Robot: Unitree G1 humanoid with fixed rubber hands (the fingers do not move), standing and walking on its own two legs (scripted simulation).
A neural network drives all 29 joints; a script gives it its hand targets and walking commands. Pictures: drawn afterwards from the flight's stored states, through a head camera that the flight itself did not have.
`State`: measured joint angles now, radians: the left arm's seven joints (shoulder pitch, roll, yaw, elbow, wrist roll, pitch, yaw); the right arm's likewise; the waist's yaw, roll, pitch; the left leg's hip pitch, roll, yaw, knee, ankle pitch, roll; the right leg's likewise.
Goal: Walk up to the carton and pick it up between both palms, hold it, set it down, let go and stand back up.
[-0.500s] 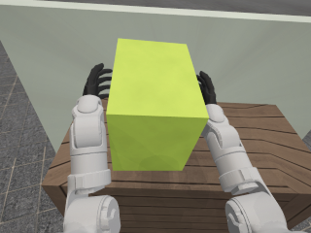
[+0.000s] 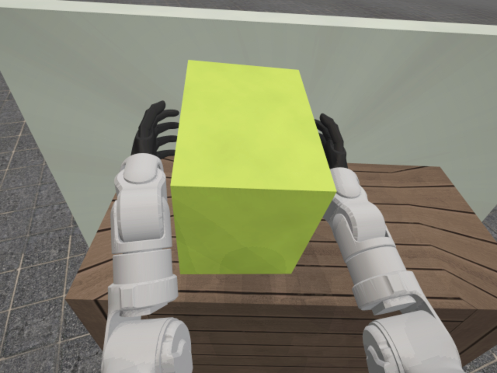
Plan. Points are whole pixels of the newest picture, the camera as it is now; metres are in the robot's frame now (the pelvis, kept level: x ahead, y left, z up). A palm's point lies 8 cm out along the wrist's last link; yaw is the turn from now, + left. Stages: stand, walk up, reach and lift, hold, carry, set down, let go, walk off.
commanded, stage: hold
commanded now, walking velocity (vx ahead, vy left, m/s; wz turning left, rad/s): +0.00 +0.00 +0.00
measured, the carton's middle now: (240, 169) +0.38 +0.00 +0.16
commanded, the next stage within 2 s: none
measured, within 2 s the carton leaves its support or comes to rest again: neither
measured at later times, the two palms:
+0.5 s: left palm (148, 155) +0.36 +0.14 +0.21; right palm (332, 163) +0.35 -0.14 +0.19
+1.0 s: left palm (149, 154) +0.36 +0.14 +0.22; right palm (332, 165) +0.35 -0.14 +0.19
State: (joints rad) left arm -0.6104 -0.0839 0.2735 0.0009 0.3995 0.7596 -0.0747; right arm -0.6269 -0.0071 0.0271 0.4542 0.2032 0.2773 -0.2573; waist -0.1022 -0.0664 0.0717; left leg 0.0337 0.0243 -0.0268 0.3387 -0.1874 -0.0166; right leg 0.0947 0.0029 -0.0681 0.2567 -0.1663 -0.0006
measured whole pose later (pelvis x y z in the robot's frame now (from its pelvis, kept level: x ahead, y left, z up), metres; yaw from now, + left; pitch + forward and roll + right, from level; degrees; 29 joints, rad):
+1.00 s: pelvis +0.00 +0.00 +0.00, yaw +0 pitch -10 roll -1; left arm -0.65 -0.08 0.30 0.06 0.41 0.74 -0.08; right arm -0.66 0.01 -0.01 0.50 0.18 0.28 -0.25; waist -0.09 -0.06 0.07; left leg 0.03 0.03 -0.03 0.33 -0.17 -0.02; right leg 0.08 0.00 -0.07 0.26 -0.16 -0.01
